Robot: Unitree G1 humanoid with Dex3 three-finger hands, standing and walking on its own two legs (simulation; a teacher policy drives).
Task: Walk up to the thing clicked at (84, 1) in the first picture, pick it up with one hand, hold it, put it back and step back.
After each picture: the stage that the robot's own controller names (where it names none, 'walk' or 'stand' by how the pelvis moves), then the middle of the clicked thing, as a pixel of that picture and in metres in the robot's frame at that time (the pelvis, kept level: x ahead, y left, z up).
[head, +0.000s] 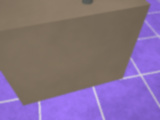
stand; out of the picture +0.93 -0.04 +0.07
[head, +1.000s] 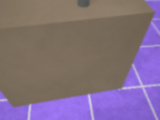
walk; out of the picture +0.83 +0.01 +0.10
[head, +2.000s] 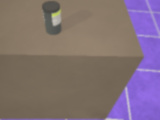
walk; (52, 18) +0.57 +0.17 +0.09
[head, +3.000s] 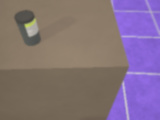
stand; (28, 28) +0.52 +0.21 +0.11
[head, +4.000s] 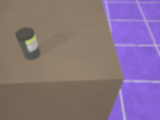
stand; (28, 44) +0.50 +0.21 +0.07
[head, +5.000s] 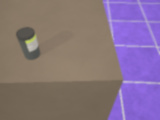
stand; (29, 44) +0.50 +0.22 +0.07
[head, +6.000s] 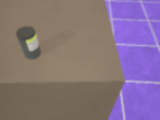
stand; (29, 43) +0.49 +0.21 +0.07
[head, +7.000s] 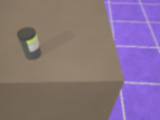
stand; (30, 44) +0.50 +0.21 +0.07
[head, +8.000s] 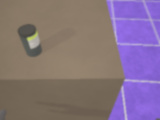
rise first; (30, 41) +0.50 +0.22 +0.07
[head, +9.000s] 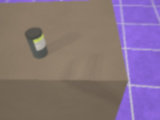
go down; (37, 43) +0.51 +0.22 +0.07
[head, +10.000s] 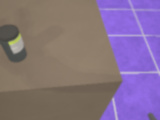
go down; (12, 44) +0.47 +0.21 +0.08
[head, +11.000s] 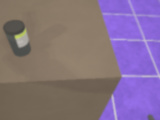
approach; (18, 39) +0.49 +0.21 +0.09
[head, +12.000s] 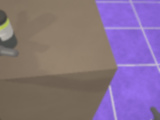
close in; (1, 31) +0.49 +0.23 +0.12
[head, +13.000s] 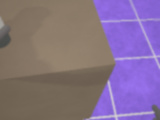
lift; out of the picture +0.49 +0.23 +0.12
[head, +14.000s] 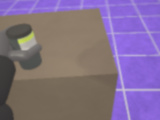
lift; (25, 47) +0.35 +0.17 +0.23
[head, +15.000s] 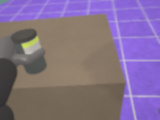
hold; (30, 52) +0.34 +0.16 +0.23
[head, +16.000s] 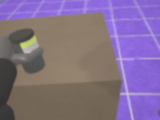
hold; (28, 51) +0.35 +0.17 +0.22
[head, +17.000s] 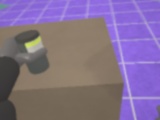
hold; (33, 52) +0.34 +0.15 +0.23
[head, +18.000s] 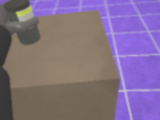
crouch; (24, 22) +0.41 +0.16 +0.28
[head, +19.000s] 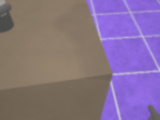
lower; out of the picture +0.50 +0.21 +0.23
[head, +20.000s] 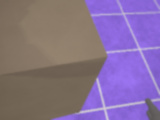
lower; out of the picture +0.53 +0.23 +0.13
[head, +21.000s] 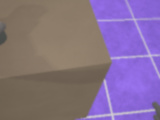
lower; out of the picture +0.50 +0.23 +0.12
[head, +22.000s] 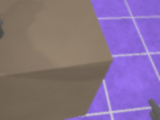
lower; out of the picture +0.51 +0.24 +0.13
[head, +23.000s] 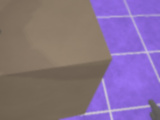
lower; out of the picture +0.52 +0.24 +0.13
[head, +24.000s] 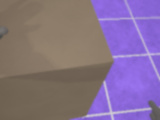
open; out of the picture +0.51 +0.24 +0.12
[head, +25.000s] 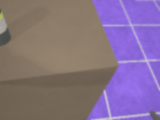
sink last; out of the picture +0.50 +0.23 +0.12
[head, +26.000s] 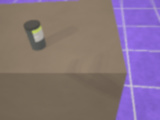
sink last; (35, 35) +0.55 +0.24 +0.11
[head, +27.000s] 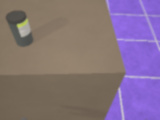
stand; (20, 29) +0.52 +0.23 +0.11
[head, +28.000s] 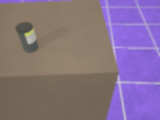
stand; (27, 37) +0.56 +0.24 +0.08
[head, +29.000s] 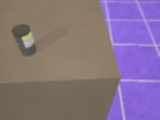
stand; (25, 40) +0.52 +0.24 +0.07
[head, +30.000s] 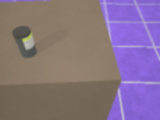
stand; (25, 42) +0.52 +0.24 +0.07
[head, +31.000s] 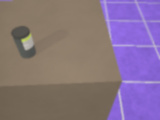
stand; (24, 43) +0.51 +0.24 +0.07
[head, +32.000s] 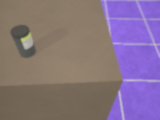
stand; (24, 42) +0.51 +0.24 +0.07
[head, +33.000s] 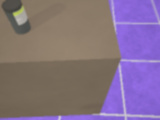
walk; (17, 17) +0.56 +0.24 +0.09
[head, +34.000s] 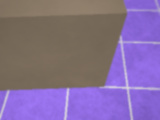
walk; out of the picture +0.79 +0.18 +0.09
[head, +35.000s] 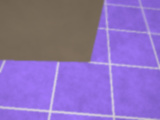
stand; out of the picture +1.11 +0.21 +0.09
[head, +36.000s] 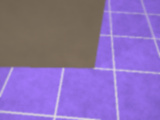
stand; out of the picture +1.13 +0.21 +0.08
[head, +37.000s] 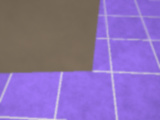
stand; out of the picture +1.14 +0.23 +0.07
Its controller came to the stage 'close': yes
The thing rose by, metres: 0.22
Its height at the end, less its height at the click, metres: +0.00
